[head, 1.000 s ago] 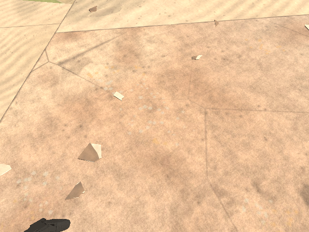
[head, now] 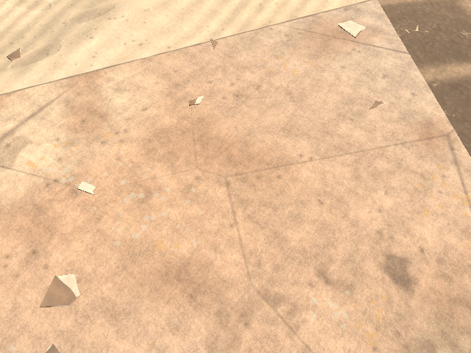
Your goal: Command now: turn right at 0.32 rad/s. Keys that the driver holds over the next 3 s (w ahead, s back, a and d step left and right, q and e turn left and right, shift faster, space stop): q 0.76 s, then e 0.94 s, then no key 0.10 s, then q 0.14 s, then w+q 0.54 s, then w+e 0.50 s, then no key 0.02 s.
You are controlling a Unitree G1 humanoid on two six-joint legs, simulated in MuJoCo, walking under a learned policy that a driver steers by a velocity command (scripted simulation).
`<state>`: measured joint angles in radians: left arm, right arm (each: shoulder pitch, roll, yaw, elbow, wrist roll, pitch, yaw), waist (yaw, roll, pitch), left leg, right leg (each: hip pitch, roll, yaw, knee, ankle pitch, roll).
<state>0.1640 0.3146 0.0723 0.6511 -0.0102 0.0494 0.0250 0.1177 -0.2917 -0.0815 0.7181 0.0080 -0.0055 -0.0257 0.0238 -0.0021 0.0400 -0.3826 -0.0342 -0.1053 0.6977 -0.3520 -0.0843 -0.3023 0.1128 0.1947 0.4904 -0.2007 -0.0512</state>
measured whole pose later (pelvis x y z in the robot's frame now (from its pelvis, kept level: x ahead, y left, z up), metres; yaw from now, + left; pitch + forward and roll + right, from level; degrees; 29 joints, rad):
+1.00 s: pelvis +0.00 +0.09 +0.00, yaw +19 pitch +0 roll +0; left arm 0.20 0.30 0.06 0.78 -0.01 0.04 0.02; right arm 0.15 -0.22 -0.01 0.64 -0.03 0.00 -0.01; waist 0.02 -0.04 0.03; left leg -0.23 -0.05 0.02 0.47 -0.24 0.07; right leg -0.38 -0.06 0.03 0.81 -0.37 0.09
